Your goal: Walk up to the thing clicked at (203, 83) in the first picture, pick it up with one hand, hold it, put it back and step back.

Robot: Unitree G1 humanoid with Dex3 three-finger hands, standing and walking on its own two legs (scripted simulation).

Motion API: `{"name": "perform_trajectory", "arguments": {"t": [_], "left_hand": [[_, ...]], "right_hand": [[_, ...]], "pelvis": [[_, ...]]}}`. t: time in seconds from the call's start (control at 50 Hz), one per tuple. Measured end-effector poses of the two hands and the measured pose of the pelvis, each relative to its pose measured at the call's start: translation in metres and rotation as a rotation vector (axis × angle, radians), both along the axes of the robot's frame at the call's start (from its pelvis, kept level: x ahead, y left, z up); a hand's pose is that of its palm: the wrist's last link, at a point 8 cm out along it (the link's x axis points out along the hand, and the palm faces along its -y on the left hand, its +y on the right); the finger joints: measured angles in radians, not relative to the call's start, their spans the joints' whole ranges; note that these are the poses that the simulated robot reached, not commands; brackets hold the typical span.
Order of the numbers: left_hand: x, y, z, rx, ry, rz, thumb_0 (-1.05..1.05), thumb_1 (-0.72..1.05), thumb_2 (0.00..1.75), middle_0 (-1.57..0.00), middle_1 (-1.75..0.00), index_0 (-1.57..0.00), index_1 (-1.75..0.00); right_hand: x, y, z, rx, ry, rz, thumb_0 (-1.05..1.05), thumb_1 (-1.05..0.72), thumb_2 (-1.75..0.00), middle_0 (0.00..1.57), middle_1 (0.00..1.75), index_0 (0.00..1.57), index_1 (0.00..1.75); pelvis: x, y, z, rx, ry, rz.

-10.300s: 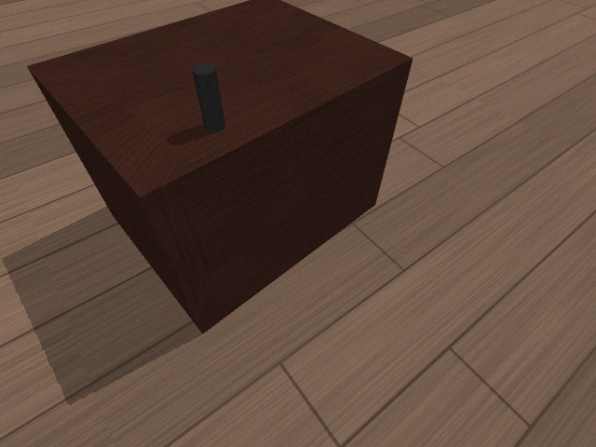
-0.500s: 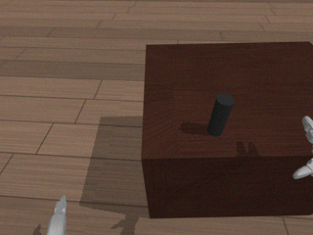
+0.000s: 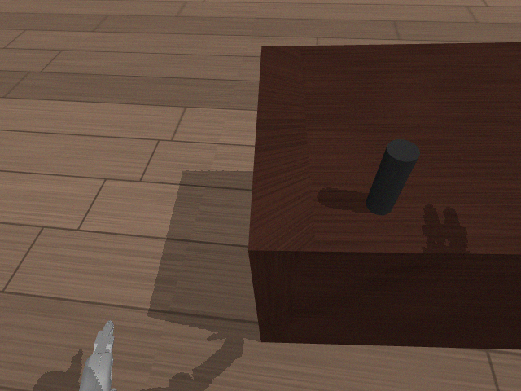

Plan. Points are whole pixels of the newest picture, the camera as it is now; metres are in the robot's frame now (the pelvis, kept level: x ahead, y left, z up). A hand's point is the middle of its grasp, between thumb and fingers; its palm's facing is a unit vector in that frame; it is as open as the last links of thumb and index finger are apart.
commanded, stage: go down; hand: right
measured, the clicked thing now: (389, 180) +0.47 -0.21 +0.02
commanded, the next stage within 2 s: approach in 1.46 s
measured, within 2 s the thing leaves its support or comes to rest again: neither
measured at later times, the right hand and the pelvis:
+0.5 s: hand out of the picture +0.36 -0.39 +0.13, palm faces +0.21 +0.98 +0.00, open 17.4 cm; pelvis +0.00 -0.01 -0.01, yaw +0 degrees
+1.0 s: hand out of the picture +0.38 -0.39 +0.13, palm faces +0.21 +0.98 +0.00, open 17.4 cm; pelvis +0.00 -0.01 -0.01, yaw +0 degrees
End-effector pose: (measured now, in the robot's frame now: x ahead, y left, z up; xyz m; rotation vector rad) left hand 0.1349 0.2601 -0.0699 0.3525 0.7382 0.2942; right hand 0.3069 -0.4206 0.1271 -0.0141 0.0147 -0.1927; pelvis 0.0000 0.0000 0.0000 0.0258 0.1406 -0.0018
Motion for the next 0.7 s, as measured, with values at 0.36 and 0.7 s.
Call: {"name": "perform_trajectory", "arguments": {"t": [0.36,0.7], "left_hand": [[0.004,-0.01,-0.003,-0.01,0.0,0.006,-0.01,-0.55,0.07,-0.06,-0.06,-0.06,-0.07],[0.001,-0.011,-0.003,-0.001,-0.003,-0.011,-0.01,-0.55,0.07,-0.06,-0.05,-0.06,-0.06]], "right_hand": [[0.017,-0.012,0.0,0.009,0.005,-0.005,-0.01,0.52,-0.06,0.05,0.05,0.05,0.05],[0.028,-0.022,0.004,0.012,-0.003,-0.027,-0.01,0.53,-0.06,0.05,0.05,0.05,0.05]], "pelvis": [[0.005,-0.008,-0.005,0.011,0.032,0.003],[0.003,-0.008,-0.01,0.016,0.056,-0.001]]}}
